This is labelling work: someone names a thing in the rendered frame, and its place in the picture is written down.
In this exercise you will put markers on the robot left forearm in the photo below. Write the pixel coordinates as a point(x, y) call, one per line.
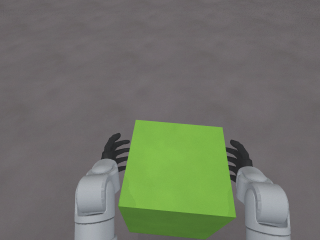
point(95, 202)

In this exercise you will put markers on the carton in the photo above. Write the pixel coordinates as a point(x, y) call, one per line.
point(177, 181)

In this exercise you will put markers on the robot right hand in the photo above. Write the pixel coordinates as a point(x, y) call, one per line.
point(242, 158)

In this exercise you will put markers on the robot left hand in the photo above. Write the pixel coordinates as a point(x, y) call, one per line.
point(110, 151)

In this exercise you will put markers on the robot right forearm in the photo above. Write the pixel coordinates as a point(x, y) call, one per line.
point(266, 206)

